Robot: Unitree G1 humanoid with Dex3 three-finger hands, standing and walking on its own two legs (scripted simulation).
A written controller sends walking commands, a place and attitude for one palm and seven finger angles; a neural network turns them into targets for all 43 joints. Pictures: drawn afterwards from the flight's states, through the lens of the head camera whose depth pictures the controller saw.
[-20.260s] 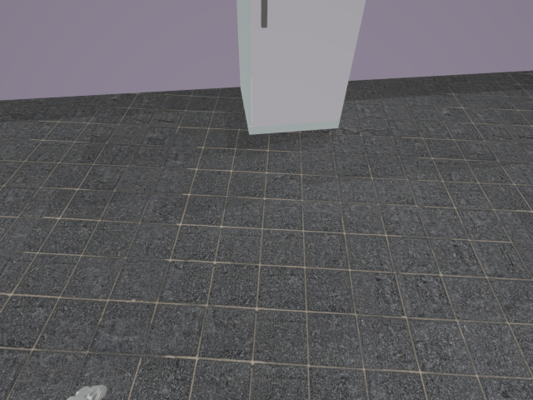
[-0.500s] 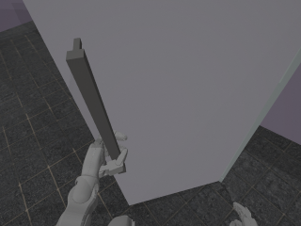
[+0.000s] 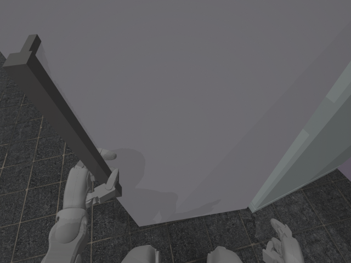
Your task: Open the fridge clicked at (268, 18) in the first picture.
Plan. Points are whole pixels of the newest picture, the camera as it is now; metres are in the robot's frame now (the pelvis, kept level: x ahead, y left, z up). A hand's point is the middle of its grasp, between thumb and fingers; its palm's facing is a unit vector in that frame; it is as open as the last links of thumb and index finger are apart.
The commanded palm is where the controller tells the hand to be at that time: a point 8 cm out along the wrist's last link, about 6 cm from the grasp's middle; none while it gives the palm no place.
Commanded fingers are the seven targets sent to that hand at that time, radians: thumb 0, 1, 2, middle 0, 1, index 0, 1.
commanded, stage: stop walking and hold the door back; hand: left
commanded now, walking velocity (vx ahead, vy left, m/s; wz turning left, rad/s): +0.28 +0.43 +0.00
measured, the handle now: (89, 142) +0.31 +0.17 +0.14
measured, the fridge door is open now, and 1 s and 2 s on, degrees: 74 91 88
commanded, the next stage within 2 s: loosen the grip on the handle in 1.10 s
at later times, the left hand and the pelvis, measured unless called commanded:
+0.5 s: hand (123, 224) +0.19 +0.11 +0.05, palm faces +0.59 -0.76 -0.27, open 6.0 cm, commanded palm +0.18 +0.16 +0.04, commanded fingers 0.00 0.90 0.90 -0.45 -1.40 -0.45 -1.40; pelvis -0.09 -0.22 +0.02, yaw +15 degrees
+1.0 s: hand (135, 247) +0.15 +0.08 +0.05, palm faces +0.69 -0.67 -0.27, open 6.0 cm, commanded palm +0.13 +0.13 +0.04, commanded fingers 0.00 0.90 0.90 -0.45 -1.40 -0.45 -1.40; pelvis -0.14 -0.32 +0.00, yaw +19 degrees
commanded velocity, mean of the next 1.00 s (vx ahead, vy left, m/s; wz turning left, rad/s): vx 0.19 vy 0.32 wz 0.00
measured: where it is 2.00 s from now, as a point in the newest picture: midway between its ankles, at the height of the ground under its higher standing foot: outside the picture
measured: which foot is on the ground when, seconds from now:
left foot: up 0.00-0.02, down 0.04-0.22, up 0.24-0.70, down 0.72-0.86, up 0.88-1.00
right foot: down 0.00-0.04, up 0.06-0.22, down 0.24-0.68, up 0.70-0.82, down 0.84-1.00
